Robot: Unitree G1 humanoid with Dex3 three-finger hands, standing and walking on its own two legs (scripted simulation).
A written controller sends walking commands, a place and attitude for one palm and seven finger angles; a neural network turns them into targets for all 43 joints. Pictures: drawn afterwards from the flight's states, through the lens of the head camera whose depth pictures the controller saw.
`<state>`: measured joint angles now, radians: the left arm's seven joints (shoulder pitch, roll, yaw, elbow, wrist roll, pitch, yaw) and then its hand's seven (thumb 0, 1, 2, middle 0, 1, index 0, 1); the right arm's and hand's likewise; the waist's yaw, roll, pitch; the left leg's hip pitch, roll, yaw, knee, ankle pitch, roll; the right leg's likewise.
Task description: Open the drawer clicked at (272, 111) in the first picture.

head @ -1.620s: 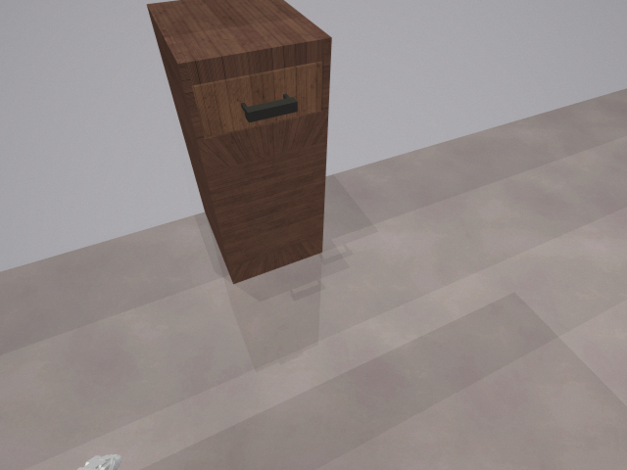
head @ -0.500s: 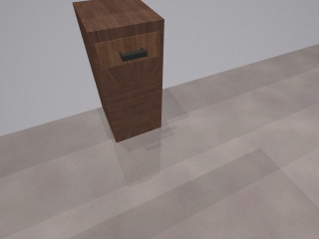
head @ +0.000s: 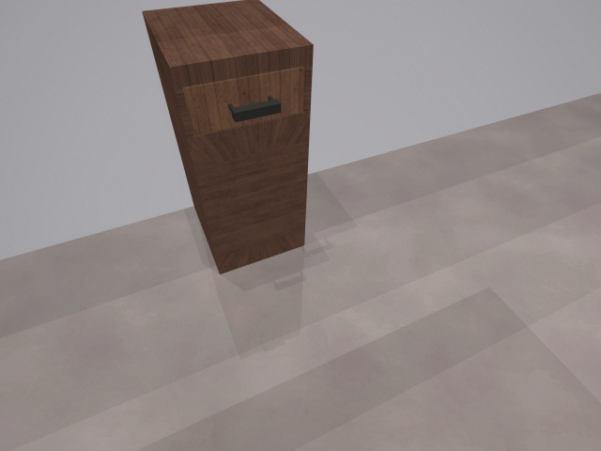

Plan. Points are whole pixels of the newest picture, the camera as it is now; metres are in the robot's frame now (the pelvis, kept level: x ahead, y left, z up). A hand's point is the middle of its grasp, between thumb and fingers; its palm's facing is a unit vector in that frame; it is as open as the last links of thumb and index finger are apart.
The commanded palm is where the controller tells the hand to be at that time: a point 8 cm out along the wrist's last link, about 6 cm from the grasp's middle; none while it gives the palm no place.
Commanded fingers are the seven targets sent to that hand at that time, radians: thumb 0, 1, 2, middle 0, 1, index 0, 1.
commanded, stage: walk to a spot facing it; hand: left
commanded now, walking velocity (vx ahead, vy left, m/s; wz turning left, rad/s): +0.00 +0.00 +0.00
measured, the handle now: (253, 106) +0.98 +0.19 -0.04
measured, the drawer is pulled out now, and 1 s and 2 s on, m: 0.00 0.00 0.00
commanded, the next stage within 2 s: none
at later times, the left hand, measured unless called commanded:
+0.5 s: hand out of the picture +0.03 +0.17 -0.18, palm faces -0.13 -0.96 -0.25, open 7.4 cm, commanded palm none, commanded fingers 0.00 0.90 0.90 -0.20 -0.30 -0.20 -0.30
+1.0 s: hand out of the picture +0.14 +0.20 -0.16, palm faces -0.40 -0.89 -0.21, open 7.4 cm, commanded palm none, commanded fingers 0.00 0.90 0.90 -0.20 -0.30 -0.20 -0.30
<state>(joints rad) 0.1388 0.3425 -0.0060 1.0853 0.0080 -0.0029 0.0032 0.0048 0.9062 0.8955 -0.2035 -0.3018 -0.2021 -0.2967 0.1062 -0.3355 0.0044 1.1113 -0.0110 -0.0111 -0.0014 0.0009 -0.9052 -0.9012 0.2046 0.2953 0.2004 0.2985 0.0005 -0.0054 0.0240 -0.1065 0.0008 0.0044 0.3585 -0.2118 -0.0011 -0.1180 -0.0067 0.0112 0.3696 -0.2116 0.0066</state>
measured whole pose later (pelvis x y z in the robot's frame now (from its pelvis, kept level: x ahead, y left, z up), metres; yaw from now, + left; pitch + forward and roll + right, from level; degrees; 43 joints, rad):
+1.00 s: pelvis -0.03 +0.04 +0.00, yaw -29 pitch -1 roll -2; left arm 0.25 0.29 0.12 0.92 0.04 0.06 -0.05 0.01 0.91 0.90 -0.20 -0.30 -0.20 -0.30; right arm 0.36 -0.21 -0.03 0.96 -0.03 -0.04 -0.03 0.00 -0.91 -0.90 0.20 0.30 0.20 0.30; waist 0.01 -0.03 -0.03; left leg -0.08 0.07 0.14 0.39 -0.30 0.01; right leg -0.61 -0.02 0.01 1.18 -0.22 0.05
